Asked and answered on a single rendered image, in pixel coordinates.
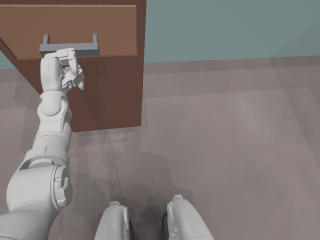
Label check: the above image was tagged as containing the left robot upper arm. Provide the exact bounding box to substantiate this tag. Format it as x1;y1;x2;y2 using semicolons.
0;164;73;240

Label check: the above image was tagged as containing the drawer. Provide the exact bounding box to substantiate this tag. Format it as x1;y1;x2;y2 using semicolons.
0;4;137;59

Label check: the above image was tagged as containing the robot shin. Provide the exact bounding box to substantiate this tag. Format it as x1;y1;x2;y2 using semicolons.
109;201;130;240
167;195;183;240

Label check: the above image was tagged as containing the cabinet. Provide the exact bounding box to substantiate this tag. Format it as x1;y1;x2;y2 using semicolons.
0;0;147;133

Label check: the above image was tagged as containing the robot left hand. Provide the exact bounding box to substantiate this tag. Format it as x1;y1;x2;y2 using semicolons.
40;48;85;95

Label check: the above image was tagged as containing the robot left shin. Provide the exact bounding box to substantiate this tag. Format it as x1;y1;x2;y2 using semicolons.
109;201;130;240

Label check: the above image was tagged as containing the robot right shin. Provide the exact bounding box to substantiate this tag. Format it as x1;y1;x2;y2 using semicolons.
167;195;183;240

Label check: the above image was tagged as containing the left robot forearm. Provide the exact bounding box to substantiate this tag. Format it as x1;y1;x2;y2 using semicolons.
6;90;72;211

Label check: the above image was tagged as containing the handle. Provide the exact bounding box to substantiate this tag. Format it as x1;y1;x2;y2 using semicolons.
39;33;100;58

